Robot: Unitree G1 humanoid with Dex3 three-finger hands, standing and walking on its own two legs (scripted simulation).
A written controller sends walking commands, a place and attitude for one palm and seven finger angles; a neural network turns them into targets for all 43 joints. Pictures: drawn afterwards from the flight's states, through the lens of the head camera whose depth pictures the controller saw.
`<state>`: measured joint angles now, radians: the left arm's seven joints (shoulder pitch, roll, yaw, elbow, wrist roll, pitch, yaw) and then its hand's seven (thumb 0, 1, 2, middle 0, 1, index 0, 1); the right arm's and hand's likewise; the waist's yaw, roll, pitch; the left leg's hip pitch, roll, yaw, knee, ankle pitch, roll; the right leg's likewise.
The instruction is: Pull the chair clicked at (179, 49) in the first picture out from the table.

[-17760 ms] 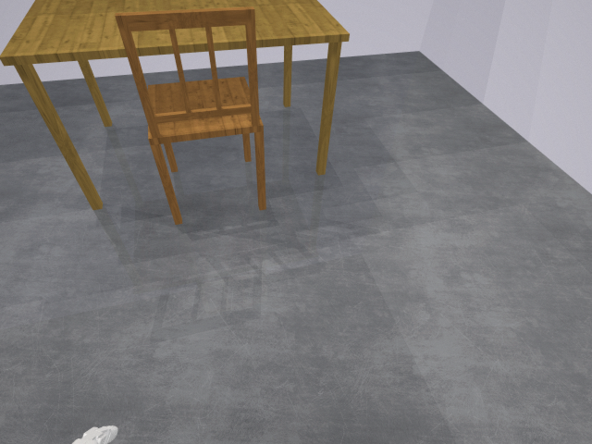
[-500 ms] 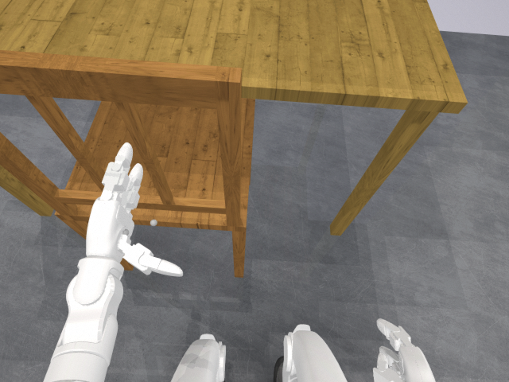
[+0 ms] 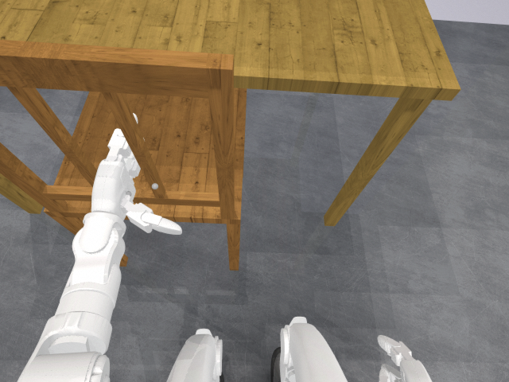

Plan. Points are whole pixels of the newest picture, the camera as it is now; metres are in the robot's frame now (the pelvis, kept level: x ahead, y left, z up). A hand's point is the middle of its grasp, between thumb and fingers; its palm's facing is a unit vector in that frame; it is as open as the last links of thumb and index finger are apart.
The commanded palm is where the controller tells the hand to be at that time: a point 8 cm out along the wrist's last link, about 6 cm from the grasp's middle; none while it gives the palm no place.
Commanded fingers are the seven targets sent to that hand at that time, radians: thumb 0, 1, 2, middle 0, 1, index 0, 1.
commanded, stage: push the fingers through the gap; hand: left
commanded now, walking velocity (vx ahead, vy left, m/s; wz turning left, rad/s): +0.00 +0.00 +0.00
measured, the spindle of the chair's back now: (71, 150) +0.46 +0.28 +0.04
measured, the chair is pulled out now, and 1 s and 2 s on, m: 0.00 0.00 0.00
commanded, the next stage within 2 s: hook a spindle and tug to test in 0.60 s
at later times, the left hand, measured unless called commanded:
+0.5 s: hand (158, 169) +0.44 +0.15 +0.02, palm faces -0.03 -1.00 -0.02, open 17.0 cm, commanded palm +0.42 +0.20 +0.03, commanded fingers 0.00 -0.50 0.30 -0.06 -0.08 -0.06 -0.08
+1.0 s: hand (160, 172) +0.43 +0.15 +0.02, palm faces -0.05 -1.00 -0.04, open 16.0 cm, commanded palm +0.41 +0.19 +0.03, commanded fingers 0.00 -0.44 0.32 -0.34 -0.96 -0.34 -0.96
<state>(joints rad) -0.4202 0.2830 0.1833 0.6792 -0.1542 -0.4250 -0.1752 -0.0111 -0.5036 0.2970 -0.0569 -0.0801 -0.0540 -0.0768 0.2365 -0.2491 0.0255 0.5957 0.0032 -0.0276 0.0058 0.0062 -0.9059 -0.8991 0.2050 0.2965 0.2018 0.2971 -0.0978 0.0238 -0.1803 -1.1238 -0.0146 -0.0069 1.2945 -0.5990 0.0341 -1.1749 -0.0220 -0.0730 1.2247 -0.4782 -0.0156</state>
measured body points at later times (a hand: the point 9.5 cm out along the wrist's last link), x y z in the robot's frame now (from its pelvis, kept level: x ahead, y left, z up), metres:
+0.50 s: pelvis +0.01 +0.01 +0.01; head +0.15 +0.02 +0.43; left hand +0.43 +0.20 +0.03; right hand +0.08 -0.25 -0.11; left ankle +0.00 +0.10 -0.62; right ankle +0.05 -0.12 -0.62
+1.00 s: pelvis +0.01 +0.00 +0.00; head +0.14 +0.02 +0.43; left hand +0.43 +0.20 +0.03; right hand +0.11 -0.26 -0.11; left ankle +0.00 +0.10 -0.62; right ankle +0.05 -0.12 -0.62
